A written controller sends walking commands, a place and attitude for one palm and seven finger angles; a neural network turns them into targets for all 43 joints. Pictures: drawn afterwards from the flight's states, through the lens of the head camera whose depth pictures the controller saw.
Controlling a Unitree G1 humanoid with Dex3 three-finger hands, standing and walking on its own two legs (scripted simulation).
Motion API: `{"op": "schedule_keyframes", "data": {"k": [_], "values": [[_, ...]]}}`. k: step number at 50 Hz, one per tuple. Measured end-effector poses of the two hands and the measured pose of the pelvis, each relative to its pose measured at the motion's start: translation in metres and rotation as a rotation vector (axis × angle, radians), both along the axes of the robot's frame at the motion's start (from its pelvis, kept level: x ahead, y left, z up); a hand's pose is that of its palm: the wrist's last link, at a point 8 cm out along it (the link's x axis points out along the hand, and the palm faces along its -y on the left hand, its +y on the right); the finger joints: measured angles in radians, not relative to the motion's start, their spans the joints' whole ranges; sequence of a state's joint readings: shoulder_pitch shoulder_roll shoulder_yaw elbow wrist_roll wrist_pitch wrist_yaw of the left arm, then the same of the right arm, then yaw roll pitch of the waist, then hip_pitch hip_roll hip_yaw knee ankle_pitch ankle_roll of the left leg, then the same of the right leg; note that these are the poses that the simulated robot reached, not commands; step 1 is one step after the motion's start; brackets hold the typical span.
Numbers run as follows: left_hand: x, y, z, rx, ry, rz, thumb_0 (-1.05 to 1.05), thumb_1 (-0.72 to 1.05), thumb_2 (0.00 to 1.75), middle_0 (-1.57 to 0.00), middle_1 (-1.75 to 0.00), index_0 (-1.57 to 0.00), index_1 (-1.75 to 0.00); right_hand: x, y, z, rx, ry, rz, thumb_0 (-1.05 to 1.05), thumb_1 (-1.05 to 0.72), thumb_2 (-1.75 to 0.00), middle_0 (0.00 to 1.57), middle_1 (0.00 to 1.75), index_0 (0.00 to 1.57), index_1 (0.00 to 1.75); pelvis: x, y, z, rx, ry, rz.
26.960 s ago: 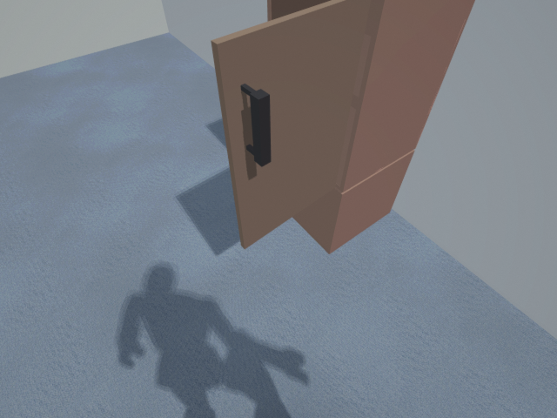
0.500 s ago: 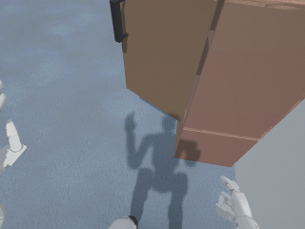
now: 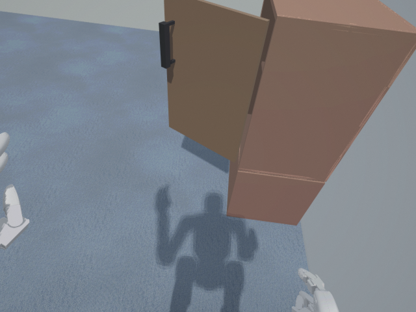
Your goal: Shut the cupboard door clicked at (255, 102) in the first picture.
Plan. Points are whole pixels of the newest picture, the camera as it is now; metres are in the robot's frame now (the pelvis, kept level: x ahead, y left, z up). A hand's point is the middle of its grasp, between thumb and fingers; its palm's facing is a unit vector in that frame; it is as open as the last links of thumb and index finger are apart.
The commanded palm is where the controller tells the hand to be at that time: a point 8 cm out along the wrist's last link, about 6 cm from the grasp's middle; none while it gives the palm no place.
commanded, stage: stop stepping back and stand still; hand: left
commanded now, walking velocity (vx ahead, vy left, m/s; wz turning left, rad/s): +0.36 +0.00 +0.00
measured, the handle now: (168, 44) +0.97 +0.20 +0.09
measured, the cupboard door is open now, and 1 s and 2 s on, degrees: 61 61 61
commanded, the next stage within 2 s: let the arm hang, fingers relaxed in 0.78 s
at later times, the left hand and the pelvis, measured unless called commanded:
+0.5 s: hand out of the picture +0.08 +0.28 +0.18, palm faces +0.47 -0.77 -0.43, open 7.5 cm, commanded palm +0.03 +0.31 +0.18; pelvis -0.11 +0.01 +0.00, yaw +1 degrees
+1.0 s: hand out of the picture +0.12 +0.29 +0.02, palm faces +0.24 -0.86 -0.45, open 7.4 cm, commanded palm none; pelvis -0.09 +0.03 -0.01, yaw +4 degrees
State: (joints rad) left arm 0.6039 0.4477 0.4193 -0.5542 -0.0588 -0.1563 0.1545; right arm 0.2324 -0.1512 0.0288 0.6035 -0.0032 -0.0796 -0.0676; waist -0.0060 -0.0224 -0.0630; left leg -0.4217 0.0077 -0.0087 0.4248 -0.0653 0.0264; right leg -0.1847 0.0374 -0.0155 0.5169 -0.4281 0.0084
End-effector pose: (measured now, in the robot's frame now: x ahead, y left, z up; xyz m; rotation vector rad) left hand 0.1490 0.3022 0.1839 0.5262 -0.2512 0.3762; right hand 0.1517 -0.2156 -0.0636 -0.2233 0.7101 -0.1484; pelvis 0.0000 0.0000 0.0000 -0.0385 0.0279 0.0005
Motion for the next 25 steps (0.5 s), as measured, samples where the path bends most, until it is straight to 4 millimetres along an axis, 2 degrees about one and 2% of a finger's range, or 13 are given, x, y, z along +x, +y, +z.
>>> {"op": "schedule_keyframes", "data": {"k": [4,9,14,17,22,25], "values": [[-0.037,-0.003,0.002,-0.013,-0.008,0.040,0.02,0.88,0.90,-0.21,-0.30,-0.21,-0.30,-0.038,-0.003,-0.008,0.020,0.015,0.018,0.01,-0.90,-0.90,0.20,0.30,0.20,0.30,-0.035,-0.006,0.000,0.008,-0.024,0.012],[-0.075,0.003,0.008,-0.046,-0.091,0.080,0.02,0.88,0.90,-0.22,-0.30,-0.21,-0.30,-0.084,-0.019,-0.010,-0.028,0.068,-0.009,0.01,-0.90,-0.90,0.20,0.30,0.20,0.30,-0.055,-0.002,0.003,0.035,-0.021,0.005],[-0.088,0.023,-0.003,-0.080,-0.158,0.109,0.01,0.88,0.90,-0.21,-0.30,-0.21,-0.30,-0.112,-0.031,-0.013,-0.122,0.064,-0.038,0.01,-0.90,-0.90,0.20,0.30,0.20,0.30,-0.080,0.014,-0.009,0.011,-0.020,0.043],[-0.091,0.030,-0.010,-0.074,-0.119,0.108,0.01,0.89,0.90,-0.21,-0.30,-0.20,-0.30,-0.126,-0.027,-0.011,-0.107,0.035,-0.074,0.01,-0.90,-0.90,0.20,0.30,0.20,0.30,-0.097,0.019,-0.010,0.035,-0.054,0.028],[-0.104,0.024,0.000,-0.008,-0.059,0.059,0.02,0.89,0.90,-0.21,-0.30,-0.20,-0.30,-0.147,-0.008,-0.007,-0.030,0.023,-0.076,0.01,-0.90,-0.90,0.20,0.30,0.20,0.30,-0.106,0.016,0.000,0.023,-0.069,0.027],[-0.114,0.015,0.010,0.028,-0.065,0.044,0.02,0.89,0.90,-0.21,-0.30,-0.20,-0.30,-0.152,0.000,-0.012,0.006,0.045,-0.052,0.01,-0.90,-0.90,0.20,0.30,0.20,0.30,-0.106,0.012,0.004,0.013,-0.068,0.018]]}}
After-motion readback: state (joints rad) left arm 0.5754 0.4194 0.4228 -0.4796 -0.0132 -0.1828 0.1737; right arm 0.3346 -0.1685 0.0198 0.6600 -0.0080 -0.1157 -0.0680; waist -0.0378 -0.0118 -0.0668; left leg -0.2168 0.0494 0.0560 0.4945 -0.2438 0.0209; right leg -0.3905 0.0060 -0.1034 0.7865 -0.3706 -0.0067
